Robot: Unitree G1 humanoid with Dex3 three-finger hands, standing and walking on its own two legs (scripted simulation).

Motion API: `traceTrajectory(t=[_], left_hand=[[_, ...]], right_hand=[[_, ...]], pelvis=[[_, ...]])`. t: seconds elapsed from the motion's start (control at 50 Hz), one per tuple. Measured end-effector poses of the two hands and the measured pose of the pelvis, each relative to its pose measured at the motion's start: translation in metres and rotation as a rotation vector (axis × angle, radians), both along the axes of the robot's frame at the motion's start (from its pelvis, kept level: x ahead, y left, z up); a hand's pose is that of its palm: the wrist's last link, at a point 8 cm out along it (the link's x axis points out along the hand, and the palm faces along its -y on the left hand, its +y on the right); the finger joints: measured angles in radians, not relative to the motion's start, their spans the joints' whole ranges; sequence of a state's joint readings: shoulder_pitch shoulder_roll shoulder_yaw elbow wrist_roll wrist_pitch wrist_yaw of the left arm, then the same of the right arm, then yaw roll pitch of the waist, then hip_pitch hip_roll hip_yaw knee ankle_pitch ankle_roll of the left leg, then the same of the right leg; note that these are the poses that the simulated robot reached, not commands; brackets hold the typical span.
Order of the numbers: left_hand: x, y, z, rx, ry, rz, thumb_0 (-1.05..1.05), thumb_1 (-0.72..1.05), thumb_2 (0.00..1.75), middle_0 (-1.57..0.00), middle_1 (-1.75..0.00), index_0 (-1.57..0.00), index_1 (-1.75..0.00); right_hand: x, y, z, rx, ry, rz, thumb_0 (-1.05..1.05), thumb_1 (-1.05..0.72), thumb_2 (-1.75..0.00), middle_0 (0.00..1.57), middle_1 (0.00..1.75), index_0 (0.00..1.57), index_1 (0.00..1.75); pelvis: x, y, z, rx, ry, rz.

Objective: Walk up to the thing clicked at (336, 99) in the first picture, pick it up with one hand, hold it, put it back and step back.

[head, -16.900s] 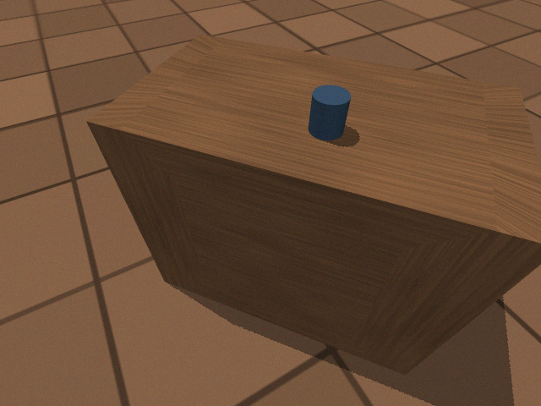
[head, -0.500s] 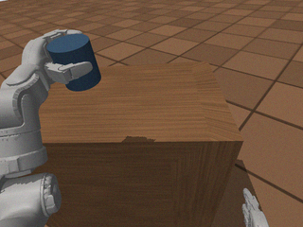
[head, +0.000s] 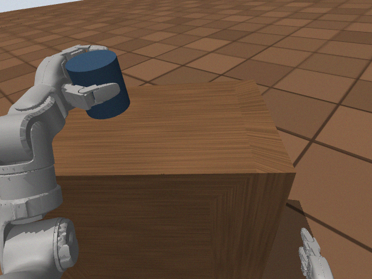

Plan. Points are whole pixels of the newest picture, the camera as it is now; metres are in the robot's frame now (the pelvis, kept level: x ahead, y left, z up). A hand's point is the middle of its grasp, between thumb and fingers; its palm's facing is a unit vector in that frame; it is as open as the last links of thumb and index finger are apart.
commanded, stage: hold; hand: left
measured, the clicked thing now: (100, 84) +0.35 +0.15 +0.32
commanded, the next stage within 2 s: crouch in 1.86 s
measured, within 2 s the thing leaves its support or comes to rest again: neither
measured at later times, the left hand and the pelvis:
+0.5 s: hand (91, 89) +0.33 +0.16 +0.32, palm faces +0.08 -1.00 -0.03, open 11.1 cm; pelvis -0.01 +0.00 +0.00, yaw +0 degrees
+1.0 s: hand (98, 86) +0.35 +0.16 +0.32, palm faces +0.08 -1.00 -0.02, open 11.2 cm; pelvis +0.00 +0.00 +0.00, yaw +0 degrees
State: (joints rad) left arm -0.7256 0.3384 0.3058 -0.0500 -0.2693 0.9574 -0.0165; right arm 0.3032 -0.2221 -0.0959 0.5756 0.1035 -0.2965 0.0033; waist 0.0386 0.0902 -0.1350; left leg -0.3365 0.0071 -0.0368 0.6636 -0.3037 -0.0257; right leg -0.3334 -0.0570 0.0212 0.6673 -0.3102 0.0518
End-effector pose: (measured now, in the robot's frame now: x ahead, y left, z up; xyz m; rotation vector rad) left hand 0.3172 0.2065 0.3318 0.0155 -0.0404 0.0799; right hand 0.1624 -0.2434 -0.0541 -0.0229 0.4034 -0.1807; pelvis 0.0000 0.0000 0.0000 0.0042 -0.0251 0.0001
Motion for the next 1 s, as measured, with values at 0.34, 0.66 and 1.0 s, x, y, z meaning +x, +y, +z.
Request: traceTrajectory(t=[0.34, 0.66, 1.0], left_hand=[[-0.007, 0.011, 0.005, 0.0, -0.013, 0.02, -0.01, -0.53, 1.1, -0.62, -1.0, -0.66, -1.01], [-0.008, 0.003, 0.001, -0.002, -0.022, 0.003, -0.01, -0.53, 1.11, -0.62, -1.0, -0.66, -1.01], [0.007, 0.002, -0.013, 0.004, 0.016, -0.002, -0.01, -0.55, 1.13, -0.62, -1.01, -0.66, -1.02]], right_hand=[[-0.012, -0.009, 0.002, -0.02, -0.018, -0.032, -0.01, 0.53, -0.05, 0.05, 0.05, 0.05, 0.05], [-0.003, -0.004, 0.004, -0.02, -0.045, -0.038, -0.01, 0.53, -0.06, 0.05, 0.05, 0.05, 0.05], [-0.008, -0.004, 0.003, -0.018, -0.027, -0.03, -0.01, 0.53, -0.06, 0.05, 0.05, 0.05, 0.05]], pelvis=[[-0.009, -0.001, 0.0, 0.0, -0.001, -0.003], [-0.008, -0.002, -0.001, -0.002, -0.006, 0.001], [-0.003, -0.001, 0.0, -0.001, 0.01, -0.009]])
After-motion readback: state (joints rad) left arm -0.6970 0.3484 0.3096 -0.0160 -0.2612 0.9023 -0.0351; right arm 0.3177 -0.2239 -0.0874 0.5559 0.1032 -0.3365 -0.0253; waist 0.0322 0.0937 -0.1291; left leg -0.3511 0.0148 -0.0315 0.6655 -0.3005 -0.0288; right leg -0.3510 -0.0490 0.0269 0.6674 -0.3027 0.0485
